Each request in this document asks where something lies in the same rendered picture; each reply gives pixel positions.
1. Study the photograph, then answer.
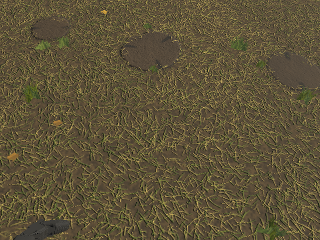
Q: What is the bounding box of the left robot hand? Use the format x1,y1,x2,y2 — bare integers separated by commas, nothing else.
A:
13,219,70,240

